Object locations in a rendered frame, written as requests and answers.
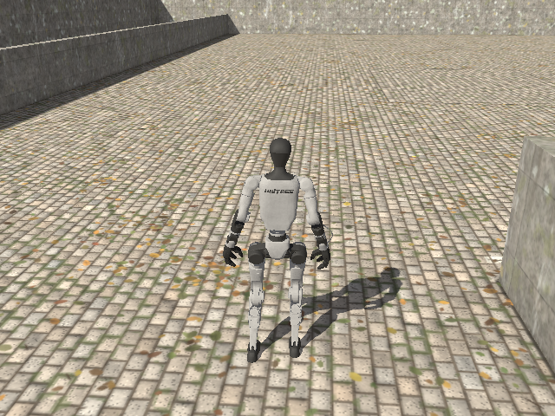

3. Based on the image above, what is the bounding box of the right robot upper arm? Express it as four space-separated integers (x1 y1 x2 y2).
297 176 320 225

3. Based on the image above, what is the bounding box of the robot left thigh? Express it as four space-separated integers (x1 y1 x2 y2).
248 242 265 306

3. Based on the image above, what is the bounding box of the right robot forearm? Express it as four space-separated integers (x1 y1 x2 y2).
311 212 329 251

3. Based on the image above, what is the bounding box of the robot left hand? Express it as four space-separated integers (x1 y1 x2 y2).
223 245 243 267

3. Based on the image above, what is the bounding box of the left robot forearm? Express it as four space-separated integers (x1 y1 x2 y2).
225 209 245 248

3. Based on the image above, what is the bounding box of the left robot upper arm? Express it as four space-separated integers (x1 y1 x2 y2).
236 175 262 223

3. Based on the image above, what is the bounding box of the robot right hand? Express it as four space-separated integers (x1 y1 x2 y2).
310 247 330 270

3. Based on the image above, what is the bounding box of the robot left shin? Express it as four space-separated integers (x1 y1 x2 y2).
248 290 262 351

